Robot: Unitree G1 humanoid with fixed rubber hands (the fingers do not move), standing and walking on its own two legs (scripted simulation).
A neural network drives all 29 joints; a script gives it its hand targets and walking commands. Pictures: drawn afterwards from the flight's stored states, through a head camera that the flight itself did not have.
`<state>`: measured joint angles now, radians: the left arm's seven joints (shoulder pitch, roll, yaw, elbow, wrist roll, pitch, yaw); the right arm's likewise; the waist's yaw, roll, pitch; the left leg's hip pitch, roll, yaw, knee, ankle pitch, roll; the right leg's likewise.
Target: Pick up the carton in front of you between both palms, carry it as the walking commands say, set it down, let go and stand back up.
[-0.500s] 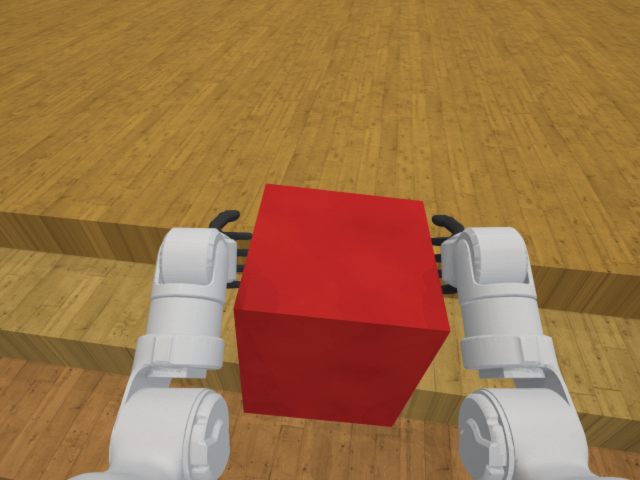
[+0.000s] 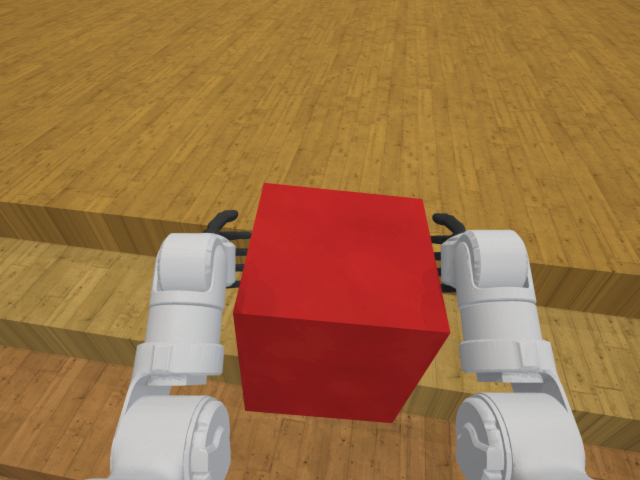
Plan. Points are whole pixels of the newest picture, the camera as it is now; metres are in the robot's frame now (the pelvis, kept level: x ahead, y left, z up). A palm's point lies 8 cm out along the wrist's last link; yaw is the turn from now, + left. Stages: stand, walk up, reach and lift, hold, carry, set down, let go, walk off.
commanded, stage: carry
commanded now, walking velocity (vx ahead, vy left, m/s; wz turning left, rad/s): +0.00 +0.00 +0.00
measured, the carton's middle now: (330, 308) +0.35 +0.01 +0.04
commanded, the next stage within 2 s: none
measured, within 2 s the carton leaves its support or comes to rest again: neither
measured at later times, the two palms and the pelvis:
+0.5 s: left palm (211, 236) +0.36 +0.15 +0.16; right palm (459, 235) +0.37 -0.14 +0.16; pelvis +0.01 +0.00 +0.00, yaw +0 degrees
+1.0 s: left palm (218, 132) +0.55 +0.17 +0.20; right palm (415, 129) +0.57 -0.12 +0.19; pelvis +0.17 +0.01 +0.02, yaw -1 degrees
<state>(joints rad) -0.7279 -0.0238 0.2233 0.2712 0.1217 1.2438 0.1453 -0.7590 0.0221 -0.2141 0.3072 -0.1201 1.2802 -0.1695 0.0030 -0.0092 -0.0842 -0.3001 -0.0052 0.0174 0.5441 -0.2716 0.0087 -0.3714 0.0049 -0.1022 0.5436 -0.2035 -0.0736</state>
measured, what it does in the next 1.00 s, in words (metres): walks ahead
